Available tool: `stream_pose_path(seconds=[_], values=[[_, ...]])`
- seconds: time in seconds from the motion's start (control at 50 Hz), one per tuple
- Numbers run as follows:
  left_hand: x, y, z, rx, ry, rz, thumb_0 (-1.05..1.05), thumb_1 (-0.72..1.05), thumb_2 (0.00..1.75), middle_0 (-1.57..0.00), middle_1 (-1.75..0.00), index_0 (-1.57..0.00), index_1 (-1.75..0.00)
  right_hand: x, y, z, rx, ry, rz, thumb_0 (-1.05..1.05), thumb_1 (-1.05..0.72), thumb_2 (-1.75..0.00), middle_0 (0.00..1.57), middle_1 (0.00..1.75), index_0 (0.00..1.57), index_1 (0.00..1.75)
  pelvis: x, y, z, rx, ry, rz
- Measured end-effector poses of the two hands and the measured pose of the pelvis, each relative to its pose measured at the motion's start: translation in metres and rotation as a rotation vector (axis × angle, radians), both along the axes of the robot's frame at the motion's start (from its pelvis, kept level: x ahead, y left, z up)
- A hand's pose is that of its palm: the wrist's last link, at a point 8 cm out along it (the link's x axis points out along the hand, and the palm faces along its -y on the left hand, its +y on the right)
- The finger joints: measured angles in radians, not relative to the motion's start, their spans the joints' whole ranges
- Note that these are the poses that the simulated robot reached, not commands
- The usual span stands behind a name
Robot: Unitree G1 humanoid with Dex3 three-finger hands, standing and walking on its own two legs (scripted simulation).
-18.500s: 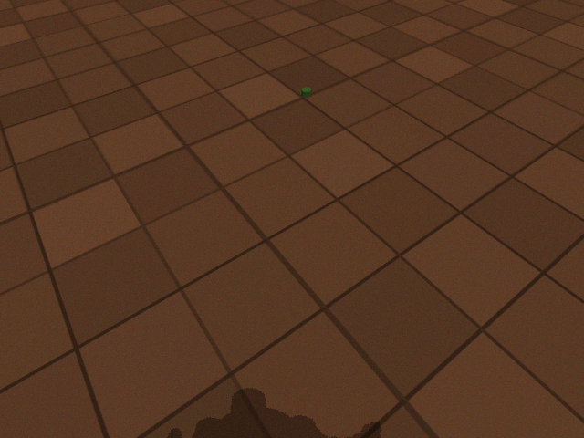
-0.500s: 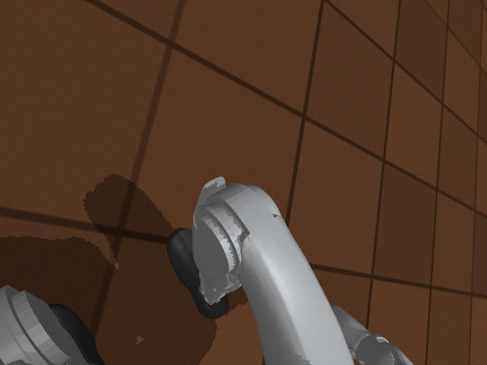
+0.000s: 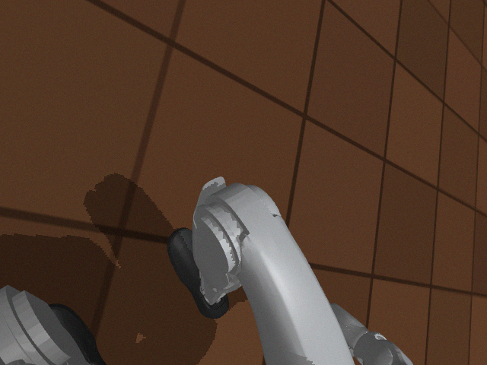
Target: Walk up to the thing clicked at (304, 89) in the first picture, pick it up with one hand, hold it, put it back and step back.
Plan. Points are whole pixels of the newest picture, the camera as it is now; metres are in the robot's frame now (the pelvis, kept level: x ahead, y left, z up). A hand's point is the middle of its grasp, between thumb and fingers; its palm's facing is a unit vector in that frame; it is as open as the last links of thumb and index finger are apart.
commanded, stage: close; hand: left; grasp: from above
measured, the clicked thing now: out of the picture +0.49 +0.39 -0.29
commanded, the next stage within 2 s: settle in 0.24 s
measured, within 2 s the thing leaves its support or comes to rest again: leaves its support in 0.62 s
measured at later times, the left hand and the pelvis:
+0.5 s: hand out of the picture +0.47 +0.38 -0.25, palm faces -0.43 -0.17 -0.89, open 8.4 cm; pelvis +0.00 +0.00 +0.00, yaw +0 degrees
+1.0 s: hand out of the picture +0.47 +0.40 -0.18, palm faces -0.44 -0.15 -0.88, open 8.3 cm; pelvis +0.00 +0.00 +0.01, yaw +2 degrees
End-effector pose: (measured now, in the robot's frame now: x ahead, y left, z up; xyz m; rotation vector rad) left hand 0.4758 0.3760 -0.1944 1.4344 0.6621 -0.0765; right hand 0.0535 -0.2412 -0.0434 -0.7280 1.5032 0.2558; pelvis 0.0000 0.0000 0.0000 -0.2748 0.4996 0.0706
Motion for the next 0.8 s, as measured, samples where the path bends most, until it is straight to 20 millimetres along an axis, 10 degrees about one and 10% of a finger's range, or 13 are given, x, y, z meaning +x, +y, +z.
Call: stream_pose_path(seconds=[0.54,0.8], values=[[0.002,0.004,0.006,-0.01,-0.007,-0.001,0.0,0.22,0.39,-0.67,-0.69,-0.76,-0.59,-0.003,0.002,0.002,-0.015,-0.003,-0.012,0.0,-0.91,-0.9,0.2,0.3,0.2,0.3,0.0,0.002,0.001,-0.004,0.001,-0.002],[0.013,0.023,0.04,0.031,-0.033,0.02,-0.01,0.22,0.35,-0.72,-0.64,-0.8,-0.55,0.007,-0.008,0.007,-0.036,-0.015,-0.037,0.0,-0.92,-0.9,0.2,0.3,0.2,0.3,0.003,0.001,0.006,-0.004,0.032,0.007]])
